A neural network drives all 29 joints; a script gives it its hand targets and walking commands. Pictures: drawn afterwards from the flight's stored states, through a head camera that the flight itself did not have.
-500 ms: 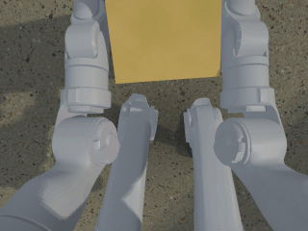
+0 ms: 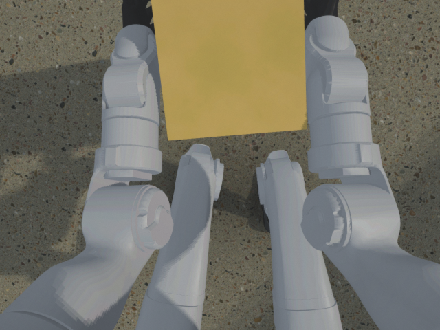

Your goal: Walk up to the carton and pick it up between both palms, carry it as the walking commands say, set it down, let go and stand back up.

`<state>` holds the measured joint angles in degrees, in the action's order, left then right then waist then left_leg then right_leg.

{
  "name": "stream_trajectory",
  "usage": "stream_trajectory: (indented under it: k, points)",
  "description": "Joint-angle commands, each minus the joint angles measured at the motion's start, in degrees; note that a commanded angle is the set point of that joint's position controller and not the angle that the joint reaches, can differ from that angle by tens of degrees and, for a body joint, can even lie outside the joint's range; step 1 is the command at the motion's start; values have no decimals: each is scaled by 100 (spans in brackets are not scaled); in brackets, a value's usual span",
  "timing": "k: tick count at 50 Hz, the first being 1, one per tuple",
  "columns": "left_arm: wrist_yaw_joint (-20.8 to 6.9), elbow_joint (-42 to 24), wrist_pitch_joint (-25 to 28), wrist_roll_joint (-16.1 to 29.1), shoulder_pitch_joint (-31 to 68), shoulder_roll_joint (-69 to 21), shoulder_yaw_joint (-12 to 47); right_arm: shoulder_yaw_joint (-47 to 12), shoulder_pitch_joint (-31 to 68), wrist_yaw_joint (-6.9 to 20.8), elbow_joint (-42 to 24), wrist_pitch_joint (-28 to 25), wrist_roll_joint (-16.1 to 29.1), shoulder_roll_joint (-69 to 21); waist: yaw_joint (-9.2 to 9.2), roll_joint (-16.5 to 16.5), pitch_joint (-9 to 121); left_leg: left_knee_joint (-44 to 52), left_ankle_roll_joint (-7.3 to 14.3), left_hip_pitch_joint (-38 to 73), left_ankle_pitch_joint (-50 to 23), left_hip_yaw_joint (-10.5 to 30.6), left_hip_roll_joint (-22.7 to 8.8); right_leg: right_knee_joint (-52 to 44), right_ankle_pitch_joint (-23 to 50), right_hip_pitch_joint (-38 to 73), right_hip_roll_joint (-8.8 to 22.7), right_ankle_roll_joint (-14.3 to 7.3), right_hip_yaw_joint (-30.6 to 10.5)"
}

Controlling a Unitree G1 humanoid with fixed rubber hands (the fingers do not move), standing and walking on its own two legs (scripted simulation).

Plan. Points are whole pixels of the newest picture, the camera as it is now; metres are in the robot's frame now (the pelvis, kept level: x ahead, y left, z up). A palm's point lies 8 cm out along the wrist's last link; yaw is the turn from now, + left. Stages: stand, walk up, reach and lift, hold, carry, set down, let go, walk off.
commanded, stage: reach and lift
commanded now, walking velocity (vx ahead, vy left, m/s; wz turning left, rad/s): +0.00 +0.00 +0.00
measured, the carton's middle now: (229, 48) +0.50 +0.03 -0.13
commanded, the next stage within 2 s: none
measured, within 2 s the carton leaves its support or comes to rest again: neither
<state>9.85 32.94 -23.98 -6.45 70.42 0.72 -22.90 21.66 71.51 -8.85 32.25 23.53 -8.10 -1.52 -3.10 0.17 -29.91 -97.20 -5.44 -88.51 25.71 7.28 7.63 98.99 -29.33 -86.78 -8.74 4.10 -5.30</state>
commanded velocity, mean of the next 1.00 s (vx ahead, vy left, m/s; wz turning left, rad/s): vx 0.00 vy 0.00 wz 0.00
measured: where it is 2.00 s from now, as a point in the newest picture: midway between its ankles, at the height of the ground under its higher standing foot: (231, 207)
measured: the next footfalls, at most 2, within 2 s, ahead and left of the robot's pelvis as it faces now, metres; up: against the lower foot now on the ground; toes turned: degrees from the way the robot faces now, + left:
none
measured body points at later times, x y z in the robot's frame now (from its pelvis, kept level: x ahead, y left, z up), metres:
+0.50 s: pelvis +0.00 +0.00 +0.05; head +0.29 +0.02 +0.39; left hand +0.50 +0.16 -0.02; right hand +0.52 -0.08 -0.02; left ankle +0.16 +0.13 -0.49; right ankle +0.14 -0.13 -0.49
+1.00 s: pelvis +0.01 +0.00 +0.11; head +0.25 +0.01 +0.47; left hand +0.48 +0.16 +0.05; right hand +0.50 -0.09 +0.06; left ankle +0.16 +0.13 -0.49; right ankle +0.14 -0.13 -0.49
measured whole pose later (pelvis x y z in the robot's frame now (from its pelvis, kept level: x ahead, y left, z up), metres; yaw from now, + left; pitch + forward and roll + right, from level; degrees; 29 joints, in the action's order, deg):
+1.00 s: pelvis +0.01 +0.00 +0.11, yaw +0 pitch +6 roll +0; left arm 10.9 30.1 -23.6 -6.1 56.7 -2.9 -19.5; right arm 18.4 57.2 -8.7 30.4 22.0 -7.3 -4.1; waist -3.4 0.2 -29.7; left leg -74.9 -4.6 -59.4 21.5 8.9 6.4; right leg 76.6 -24.6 -57.9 -7.9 2.5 -6.6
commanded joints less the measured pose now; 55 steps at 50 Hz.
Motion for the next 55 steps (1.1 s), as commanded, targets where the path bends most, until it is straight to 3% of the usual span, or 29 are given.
stream_trajectory:
  k: [1, 7, 12, 17, 25, 31, 34, 38, 42, 51, 54, 55]
  points:
    - [-1546, -385, 135, 1097, 4600, -6711, 3980, -3666, 4231, 1287, 115, -150, 1034, -6544, -102, -153, 12175, 1298, 201, 4057, -849, -1047, 246, -1408, 627, 2872, -284, -222, 828]
    - [-1461, -579, 54, 1270, 4583, -6778, 4184, -3959, 4410, 1236, -353, -123, 1199, -6484, -83, -96, 12656, 1478, 187, 4574, -923, -976, 230, -1604, 624, 3196, -280, -226, 814]
    - [-1444, -263, -25, 1181, 4241, -6816, 4084, -3917, 4318, 1237, -288, -84, 1129, -6395, -88, -20, 12196, 1724, 219, 4546, -652, -950, 224, -1867, 368, 3271, -247, -228, 791]
    - [-1473, -183, 11, 1170, 4120, -6980, 4082, -3817, 4008, 1278, -80, -106, 1018, -6453, 45, -44, 12067, 1908, 203, 4637, -633, -912, 225, -2095, 403, 3404, -226, -245, 776]
    - [-1391, -775, 71, 1322, 3941, -7011, 4474, -4139, 3743, 1295, -494, -170, 1230, -6527, 26, -188, 12606, 2141, 162, 5551, -1204, -848, 203, -2343, 884, 3914, -244, -254, 693]
    - [-1364, -549, 87, 1206, 3567, -6988, 4388, -4129, 3472, 1288, -350, -195, 1145, -6518, -73, -106, 11976, 2480, 196, 5608, -1013, -826, 185, -2677, 686, 4069, -216, -253, 630]
    - [-1400, -328, 115, 1115, 3372, -6961, 4273, -4048, 3317, 1269, -223, -218, 995, -6525, -35, 37, 11639, 2623, 226, 5446, -868, -816, 186, -2872, 570, 4194, -183, -232, 612]
    - [-1397, -564, 174, 1134, 3344, -7047, 4406, -4177, 3295, 1282, -403, -282, 1050, -6605, -80, -66, 11839, 2814, 217, 5905, -1142, -778, 196, -3044, 847, 4540, -174, -249, 564]
    - [-1397, -795, 210, 1222, 3351, -7035, 4552, -4247, 3167, 1261, -506, -308, 1061, -6618, 12, -27, 11969, 2954, 199, 6202, -1264, -748, 171, -3231, 962, 4816, -159, -243, 528]
    - [-1425, -422, 235, 985, 3091, -7052, 4369, -4070, 2924, 1305, -147, -348, 892, -6691, -70, -82, 10958, 3551, 245, 6305, -796, -687, 101, -3822, 503, 4944, -61, -265, 438]
    - [-1449, -403, 266, 977, 2933, -7242, 4426, -3984, 2633, 1326, -20, -375, 792, -6690, 132, -139, 10676, 3742, 208, 6470, -886, -659, 68, -4019, 656, 5072, -50, -292, 427]
    - [-1463, -329, 273, 935, 2862, -7216, 4352, -3958, 2611, 1327, 16, -387, 789, -6754, 84, -144, 10523, 3772, 226, 6441, -928, -664, 63, -4054, 684, 5097, -47, -288, 410]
